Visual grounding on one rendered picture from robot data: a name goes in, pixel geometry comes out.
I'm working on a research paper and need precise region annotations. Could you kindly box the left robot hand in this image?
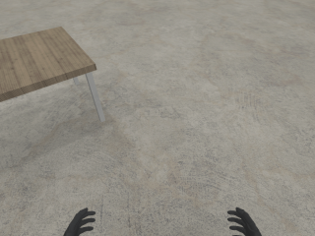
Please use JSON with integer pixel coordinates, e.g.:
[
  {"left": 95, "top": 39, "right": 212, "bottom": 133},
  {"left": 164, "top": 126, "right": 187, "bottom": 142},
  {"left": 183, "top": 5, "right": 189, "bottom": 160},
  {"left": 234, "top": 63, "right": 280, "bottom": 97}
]
[{"left": 63, "top": 207, "right": 95, "bottom": 236}]

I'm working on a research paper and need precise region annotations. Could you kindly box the right robot hand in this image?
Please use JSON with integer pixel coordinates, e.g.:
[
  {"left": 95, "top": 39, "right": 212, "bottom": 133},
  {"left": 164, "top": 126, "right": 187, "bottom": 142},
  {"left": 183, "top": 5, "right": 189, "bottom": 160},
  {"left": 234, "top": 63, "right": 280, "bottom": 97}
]
[{"left": 227, "top": 207, "right": 262, "bottom": 236}]

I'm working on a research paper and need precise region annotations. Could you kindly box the table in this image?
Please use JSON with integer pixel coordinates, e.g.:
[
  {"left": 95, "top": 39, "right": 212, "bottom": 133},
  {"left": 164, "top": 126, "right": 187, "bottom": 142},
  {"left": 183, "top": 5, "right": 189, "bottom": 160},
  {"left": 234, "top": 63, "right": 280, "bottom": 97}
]
[{"left": 0, "top": 27, "right": 105, "bottom": 122}]

